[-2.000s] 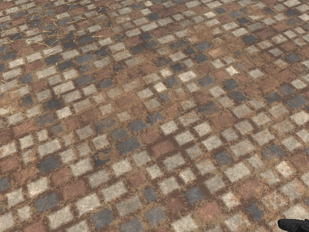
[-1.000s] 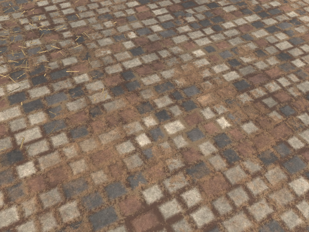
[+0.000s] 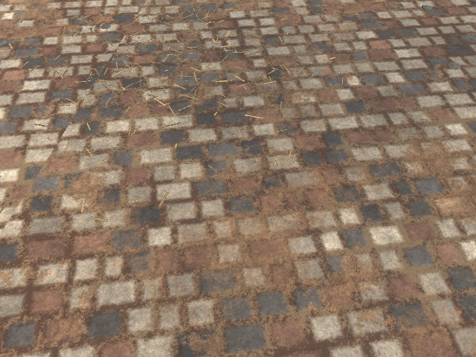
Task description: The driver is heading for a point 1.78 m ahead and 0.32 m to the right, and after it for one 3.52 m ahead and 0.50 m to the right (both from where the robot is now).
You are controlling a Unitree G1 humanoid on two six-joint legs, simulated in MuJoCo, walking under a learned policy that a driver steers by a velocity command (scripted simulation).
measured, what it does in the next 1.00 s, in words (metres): walks ahead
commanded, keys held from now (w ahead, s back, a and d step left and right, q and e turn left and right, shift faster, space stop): no key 0.42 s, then w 0.58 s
